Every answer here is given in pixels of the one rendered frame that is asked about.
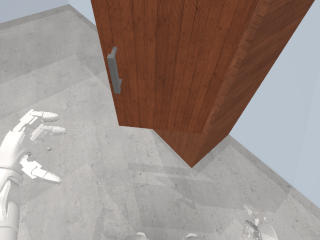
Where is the handle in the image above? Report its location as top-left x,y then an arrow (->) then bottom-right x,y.
107,46 -> 122,94

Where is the left robot forearm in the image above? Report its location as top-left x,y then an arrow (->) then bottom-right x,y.
0,167 -> 24,240

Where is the robot right hand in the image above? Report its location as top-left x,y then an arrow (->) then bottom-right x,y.
240,203 -> 278,240

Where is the cupboard door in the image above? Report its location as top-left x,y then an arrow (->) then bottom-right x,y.
90,0 -> 258,134

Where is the robot right shin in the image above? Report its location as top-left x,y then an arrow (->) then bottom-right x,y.
186,233 -> 197,238

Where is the robot left hand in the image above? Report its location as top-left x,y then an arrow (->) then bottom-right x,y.
0,109 -> 68,185

